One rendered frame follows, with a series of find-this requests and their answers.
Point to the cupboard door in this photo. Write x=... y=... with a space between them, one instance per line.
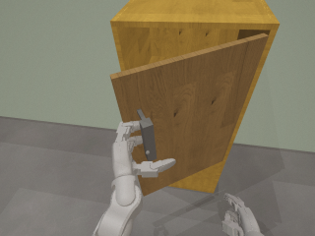
x=194 y=101

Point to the right robot hand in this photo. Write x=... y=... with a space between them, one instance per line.
x=240 y=223

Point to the handle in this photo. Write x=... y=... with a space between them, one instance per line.
x=148 y=135

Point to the left robot hand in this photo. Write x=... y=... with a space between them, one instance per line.
x=121 y=155

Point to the robot left forearm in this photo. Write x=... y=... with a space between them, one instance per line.
x=126 y=203

